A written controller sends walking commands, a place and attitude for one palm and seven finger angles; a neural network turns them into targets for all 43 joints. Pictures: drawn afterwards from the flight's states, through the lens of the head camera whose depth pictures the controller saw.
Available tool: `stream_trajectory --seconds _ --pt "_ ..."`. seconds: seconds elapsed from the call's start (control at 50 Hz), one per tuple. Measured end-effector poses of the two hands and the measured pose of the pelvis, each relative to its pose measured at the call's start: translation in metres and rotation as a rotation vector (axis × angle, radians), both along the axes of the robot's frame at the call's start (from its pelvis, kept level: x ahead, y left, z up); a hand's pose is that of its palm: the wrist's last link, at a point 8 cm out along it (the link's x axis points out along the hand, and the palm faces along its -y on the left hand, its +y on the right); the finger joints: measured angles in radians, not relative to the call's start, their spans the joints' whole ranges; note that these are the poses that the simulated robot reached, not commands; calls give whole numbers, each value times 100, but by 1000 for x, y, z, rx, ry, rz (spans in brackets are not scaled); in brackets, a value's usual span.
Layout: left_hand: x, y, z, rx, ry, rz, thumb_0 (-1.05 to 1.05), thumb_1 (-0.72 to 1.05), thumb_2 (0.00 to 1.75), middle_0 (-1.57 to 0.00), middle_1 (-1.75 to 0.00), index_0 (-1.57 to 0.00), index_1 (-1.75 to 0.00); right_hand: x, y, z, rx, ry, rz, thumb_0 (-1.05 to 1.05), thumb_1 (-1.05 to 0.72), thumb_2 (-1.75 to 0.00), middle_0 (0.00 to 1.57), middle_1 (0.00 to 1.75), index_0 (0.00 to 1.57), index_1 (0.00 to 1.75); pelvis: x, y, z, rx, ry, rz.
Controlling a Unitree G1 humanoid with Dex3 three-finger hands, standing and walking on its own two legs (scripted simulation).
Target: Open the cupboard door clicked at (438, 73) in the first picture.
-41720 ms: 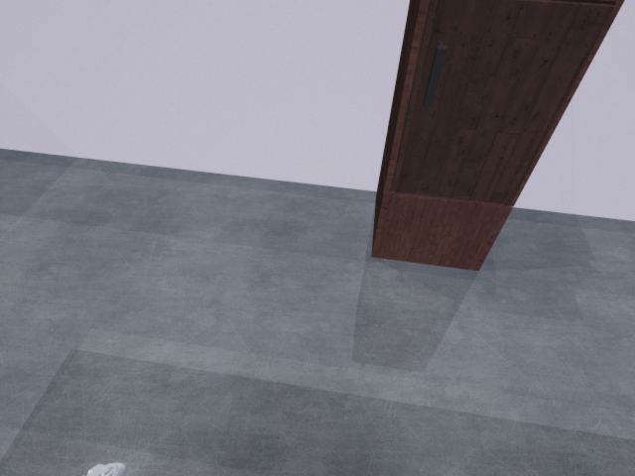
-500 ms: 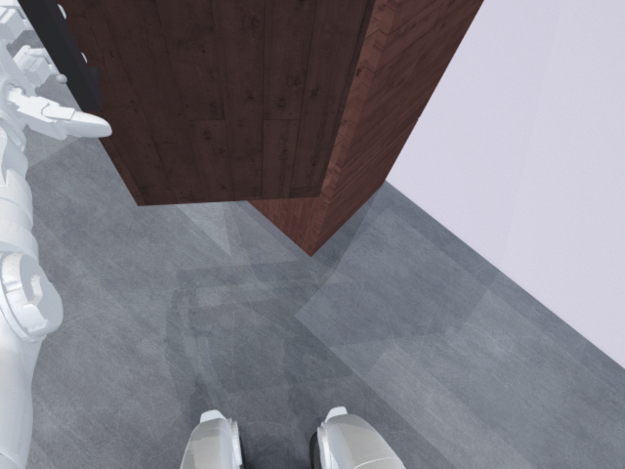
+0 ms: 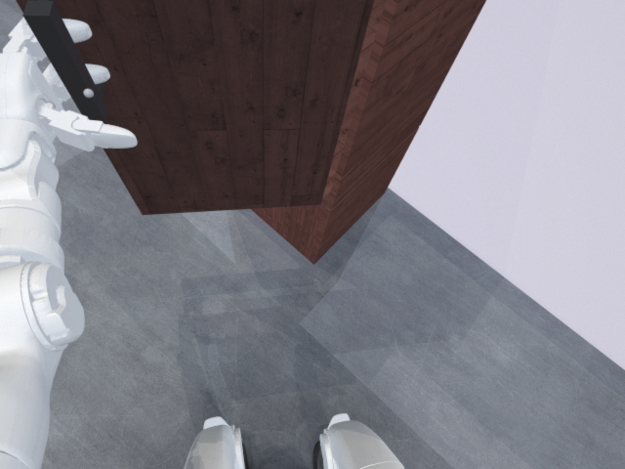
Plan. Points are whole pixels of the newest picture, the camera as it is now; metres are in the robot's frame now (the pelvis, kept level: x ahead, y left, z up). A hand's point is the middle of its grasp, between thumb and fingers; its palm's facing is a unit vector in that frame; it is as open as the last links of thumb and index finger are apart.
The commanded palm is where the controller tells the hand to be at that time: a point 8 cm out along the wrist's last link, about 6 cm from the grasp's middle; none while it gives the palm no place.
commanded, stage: slide the fingers in behind the handle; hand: left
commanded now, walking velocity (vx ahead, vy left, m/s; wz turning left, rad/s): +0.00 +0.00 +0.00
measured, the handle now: (74, 57) +0.60 +0.22 +0.11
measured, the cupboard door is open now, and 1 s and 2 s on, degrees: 49 50 85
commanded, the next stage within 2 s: close the thumb around the handle in 0.22 s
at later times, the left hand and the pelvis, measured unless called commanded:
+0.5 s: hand (86, 92) +0.55 +0.20 +0.10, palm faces +0.02 -1.00 +0.00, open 13.2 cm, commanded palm +0.53 +0.24 +0.10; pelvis +0.00 +0.00 +0.00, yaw +0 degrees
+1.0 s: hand (96, 90) +0.56 +0.19 +0.10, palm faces +0.01 -1.00 -0.01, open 5.5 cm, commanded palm +0.54 +0.23 +0.10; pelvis +0.00 +0.00 +0.00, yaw +0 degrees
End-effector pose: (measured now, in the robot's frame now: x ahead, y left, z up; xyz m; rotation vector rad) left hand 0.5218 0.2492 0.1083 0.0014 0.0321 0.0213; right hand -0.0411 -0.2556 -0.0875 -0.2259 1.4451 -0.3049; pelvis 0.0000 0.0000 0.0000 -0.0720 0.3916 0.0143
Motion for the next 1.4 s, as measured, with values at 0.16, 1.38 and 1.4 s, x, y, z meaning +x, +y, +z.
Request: stream_trajectory --seconds 0.16,1.38,1.4 --pt "-1 7 -1 4 16 0 -1 -50 30 -30 -120 -30 -120 5 -2 -1 -10 -15 9 1 -90 -90 20 30 20 30 -3 0 -1 -1 1 3" --pt "-7 -7 -8 8 0 2 2 75 80 -37 -135 -38 -135 18 -4 0 18 -22 -8 1 -90 -90 20 30 20 30 11 -2 5 12 -7 -12" --pt "-12 -8 -8 7 -3 0 2 74 80 -37 -135 -38 -135 20 -4 0 22 -30 -8 1 -90 -90 20 30 20 30 12 -3 6 14 -12 -14"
